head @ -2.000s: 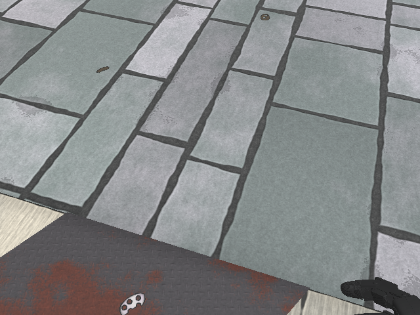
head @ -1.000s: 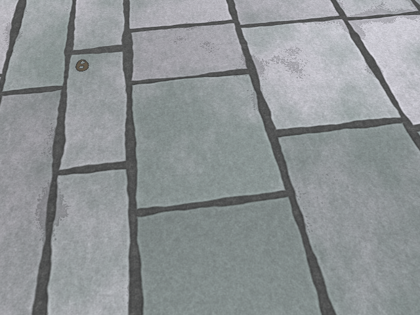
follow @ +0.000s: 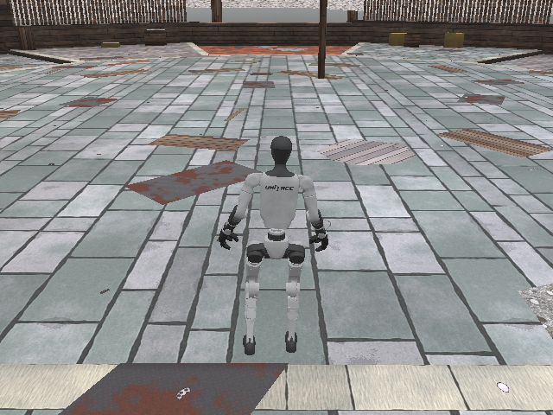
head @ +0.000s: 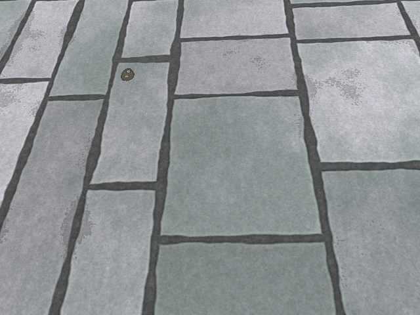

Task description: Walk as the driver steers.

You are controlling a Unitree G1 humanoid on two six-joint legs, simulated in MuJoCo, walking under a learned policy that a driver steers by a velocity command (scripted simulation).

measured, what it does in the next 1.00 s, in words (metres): walks ahead, turning left: left foot, then right foot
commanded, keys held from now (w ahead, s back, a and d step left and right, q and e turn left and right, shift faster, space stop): e+shift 0.10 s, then q+shift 0.64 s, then w+q+shift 0.08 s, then w+e+shift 0.04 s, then e+shift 0.14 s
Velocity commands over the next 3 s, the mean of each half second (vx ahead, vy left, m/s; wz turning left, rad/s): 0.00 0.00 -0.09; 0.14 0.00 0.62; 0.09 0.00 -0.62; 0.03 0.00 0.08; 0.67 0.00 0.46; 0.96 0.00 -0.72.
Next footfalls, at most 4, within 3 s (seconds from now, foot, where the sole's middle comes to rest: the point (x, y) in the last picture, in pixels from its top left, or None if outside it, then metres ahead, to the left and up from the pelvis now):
0.48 left None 0.07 0.12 -0.76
0.88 right None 0.17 -0.09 -0.76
1.24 left None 0.26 0.15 -0.76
1.68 right None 0.28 -0.12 -0.76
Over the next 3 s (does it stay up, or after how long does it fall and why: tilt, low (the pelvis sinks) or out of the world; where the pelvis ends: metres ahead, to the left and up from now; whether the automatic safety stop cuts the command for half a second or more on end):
stays up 0.90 0.24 0.01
